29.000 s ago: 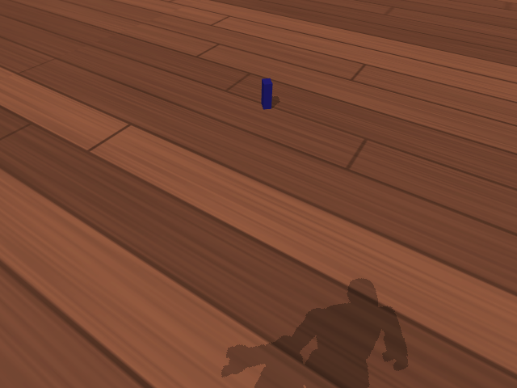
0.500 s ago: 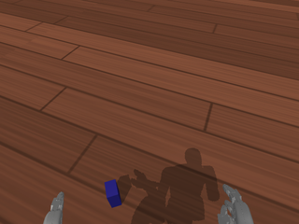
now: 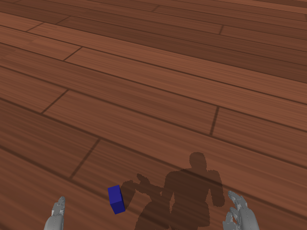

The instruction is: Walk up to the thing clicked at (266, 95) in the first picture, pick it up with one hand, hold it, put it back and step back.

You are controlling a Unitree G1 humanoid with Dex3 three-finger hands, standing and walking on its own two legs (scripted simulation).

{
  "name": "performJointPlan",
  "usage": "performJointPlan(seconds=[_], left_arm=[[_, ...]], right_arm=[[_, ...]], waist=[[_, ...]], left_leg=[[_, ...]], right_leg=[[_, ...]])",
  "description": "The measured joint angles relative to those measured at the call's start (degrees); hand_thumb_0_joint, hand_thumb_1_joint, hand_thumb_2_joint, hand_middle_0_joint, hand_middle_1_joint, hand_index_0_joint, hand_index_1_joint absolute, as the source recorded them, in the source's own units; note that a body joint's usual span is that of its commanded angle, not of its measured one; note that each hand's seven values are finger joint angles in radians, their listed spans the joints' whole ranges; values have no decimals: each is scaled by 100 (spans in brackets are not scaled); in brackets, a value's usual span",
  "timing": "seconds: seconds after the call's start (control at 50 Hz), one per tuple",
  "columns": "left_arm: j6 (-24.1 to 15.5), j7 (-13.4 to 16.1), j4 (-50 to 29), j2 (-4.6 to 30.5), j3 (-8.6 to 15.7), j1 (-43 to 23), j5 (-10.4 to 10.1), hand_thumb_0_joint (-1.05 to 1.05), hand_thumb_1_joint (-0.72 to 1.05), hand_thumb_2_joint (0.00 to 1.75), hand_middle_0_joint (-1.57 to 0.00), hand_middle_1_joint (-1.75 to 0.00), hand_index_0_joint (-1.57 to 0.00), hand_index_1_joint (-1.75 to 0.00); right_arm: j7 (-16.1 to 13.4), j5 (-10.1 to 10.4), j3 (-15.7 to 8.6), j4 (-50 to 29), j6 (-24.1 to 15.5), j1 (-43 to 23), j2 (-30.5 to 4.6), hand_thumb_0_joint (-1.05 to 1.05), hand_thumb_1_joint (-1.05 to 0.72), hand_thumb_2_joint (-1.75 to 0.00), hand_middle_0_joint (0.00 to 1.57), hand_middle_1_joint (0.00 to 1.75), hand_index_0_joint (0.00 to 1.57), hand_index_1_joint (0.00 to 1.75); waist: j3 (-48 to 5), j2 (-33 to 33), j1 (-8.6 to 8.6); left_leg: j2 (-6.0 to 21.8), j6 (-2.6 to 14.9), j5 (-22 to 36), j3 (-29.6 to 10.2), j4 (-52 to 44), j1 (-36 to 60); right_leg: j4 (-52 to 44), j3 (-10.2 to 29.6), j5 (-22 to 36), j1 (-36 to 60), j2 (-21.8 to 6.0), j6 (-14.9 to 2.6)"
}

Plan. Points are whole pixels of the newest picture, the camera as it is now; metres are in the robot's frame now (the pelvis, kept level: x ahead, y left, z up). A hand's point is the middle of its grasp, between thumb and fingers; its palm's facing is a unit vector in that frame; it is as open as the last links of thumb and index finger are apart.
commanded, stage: home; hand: left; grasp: from the side
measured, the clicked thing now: (116, 200) +0.42 +0.18 -0.63
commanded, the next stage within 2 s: stand in 0.06 s
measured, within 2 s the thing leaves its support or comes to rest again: neither
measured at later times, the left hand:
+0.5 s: hand out of the picture +0.16 +0.18 -0.07, palm faces +0.03 -0.95 -0.32, open 11.9 cm
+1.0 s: hand out of the picture +0.04 +0.26 -0.11, palm faces +0.02 -0.94 -0.35, open 7.4 cm
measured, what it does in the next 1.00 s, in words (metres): stands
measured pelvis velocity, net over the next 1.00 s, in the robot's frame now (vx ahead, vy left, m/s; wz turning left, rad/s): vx -0.01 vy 0.01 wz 0.02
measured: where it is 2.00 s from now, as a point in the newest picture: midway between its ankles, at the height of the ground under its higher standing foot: outside the picture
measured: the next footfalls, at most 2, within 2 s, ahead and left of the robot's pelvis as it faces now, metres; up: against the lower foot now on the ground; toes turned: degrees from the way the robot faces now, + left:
none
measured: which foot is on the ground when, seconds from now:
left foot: down 0.00-1.00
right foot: down 0.00-1.00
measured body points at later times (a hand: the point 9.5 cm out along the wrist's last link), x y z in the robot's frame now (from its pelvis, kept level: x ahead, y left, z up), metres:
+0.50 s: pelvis +0.00 +0.00 +0.00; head +0.02 +0.00 +0.45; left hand +0.16 +0.23 -0.05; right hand +0.15 -0.25 -0.08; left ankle +0.01 +0.13 -0.69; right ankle +0.00 -0.14 -0.69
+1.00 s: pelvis -0.01 +0.01 +0.05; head -0.01 +0.02 +0.50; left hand +0.04 +0.31 -0.09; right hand +0.06 -0.27 -0.09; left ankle +0.01 +0.13 -0.69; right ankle +0.00 -0.14 -0.69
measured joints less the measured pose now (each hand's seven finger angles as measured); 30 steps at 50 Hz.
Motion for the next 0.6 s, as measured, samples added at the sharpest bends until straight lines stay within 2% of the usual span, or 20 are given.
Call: performJointPlan(seconds=[0.26,0.34,0.44,0.48,0.52,0.6], left_arm=[[13,-9,2,-19,10,-16,-7,-1,-49,11,-9,-10,-8,-10],[14,-11,12,-16,1,-7,-6,-1,-34,26,-14,-18,-13,-18],[32,-14,9,-9,1,-9,-9,-1,-4,54,-17,-25,-17,-25],[-435,-192,667,103,-51,-353,241,-1,10,64,-18,-26,-18,-27],[-821,-407,1565,282,-82,-772,370,-1,25,72,-19,-27,-19,-28],[-1190,-637,2873,541,-6,-1171,352,0,53,81,-20,-29,-20,-29]], right_arm=[[-9,-6,-6,-6,0,-15,-19,2,-90,-90,21,30,20,30],[-20,-4,-14,-4,4,-11,-30,2,-90,-90,21,30,20,30],[-36,-1,-16,3,9,-5,-34,2,-90,-90,21,30,20,30],[146,-292,-55,320,82,-159,-98,2,-90,-90,20,30,20,30],[427,-448,-37,796,315,-360,-234,1,-90,-90,21,30,20,30],[794,-394,-167,1396,553,-492,-423,1,-90,-90,21,30,20,30]], waist=[[14,-8,2],[5,1,-1],[2,-4,-1],[232,-64,42],[380,-153,110],[539,-264,163]], left_leg=[[7,-15,16,-8,-23,0],[8,-21,15,-8,-22,-1],[13,-24,17,-9,-18,0],[-50,-4,70,-1,-120,236],[-117,27,152,29,-280,471],[-204,57,300,85,-614,854]], right_leg=[[-1,-6,3,-9,8,-15],[8,-6,-3,-14,9,-20],[16,-6,-3,-17,14,-24],[-20,-5,-1,203,-46,-37],[-90,16,25,401,-112,-46],[-317,56,116,732,-198,-11]])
